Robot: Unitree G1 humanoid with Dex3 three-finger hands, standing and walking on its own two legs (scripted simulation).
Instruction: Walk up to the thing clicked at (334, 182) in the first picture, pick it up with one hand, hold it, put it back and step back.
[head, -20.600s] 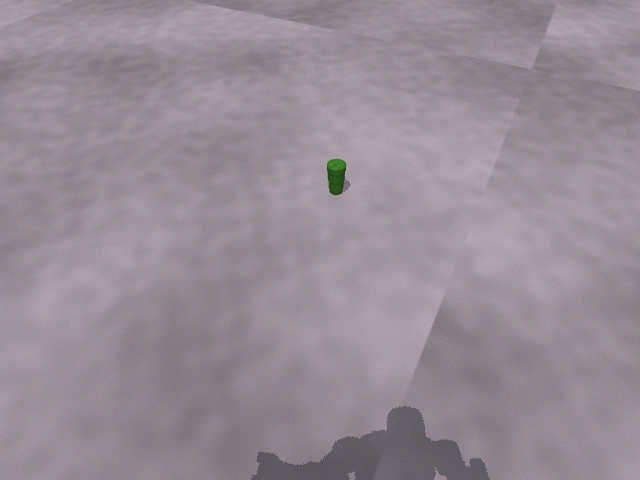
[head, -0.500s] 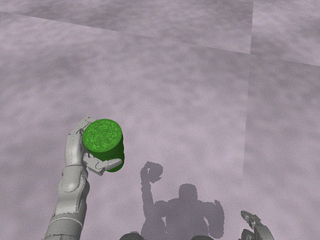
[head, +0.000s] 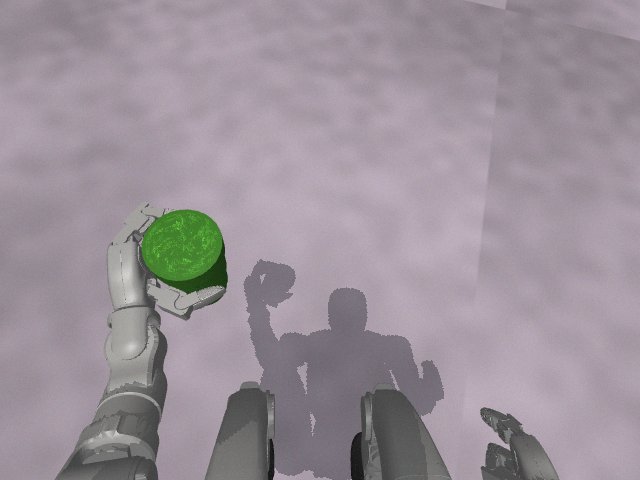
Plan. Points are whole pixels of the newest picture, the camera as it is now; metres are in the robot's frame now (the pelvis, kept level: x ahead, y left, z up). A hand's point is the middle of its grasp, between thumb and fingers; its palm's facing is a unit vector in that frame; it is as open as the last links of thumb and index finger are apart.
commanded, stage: crouch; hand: left
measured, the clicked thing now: (195, 267) +0.38 +0.17 -0.04
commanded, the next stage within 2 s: lower in 1.32 s
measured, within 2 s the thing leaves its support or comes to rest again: neither
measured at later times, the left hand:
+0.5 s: hand (200, 299) +0.40 +0.22 -0.25, palm faces +0.23 -0.97 -0.04, open 11.3 cm
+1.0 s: hand (208, 305) +0.42 +0.23 -0.37, palm faces +0.23 -0.97 -0.04, open 11.3 cm
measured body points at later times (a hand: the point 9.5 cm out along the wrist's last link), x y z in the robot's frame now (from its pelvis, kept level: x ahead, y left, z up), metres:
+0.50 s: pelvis -0.05 +0.00 -0.20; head +0.14 +0.04 +0.20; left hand +0.38 +0.27 -0.25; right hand +0.05 -0.27 -0.33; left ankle +0.04 +0.13 -0.59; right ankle +0.03 -0.13 -0.59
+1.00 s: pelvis -0.06 +0.00 -0.30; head +0.17 +0.05 +0.09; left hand +0.41 +0.28 -0.36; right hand +0.00 -0.28 -0.40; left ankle +0.04 +0.13 -0.59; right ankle +0.03 -0.13 -0.59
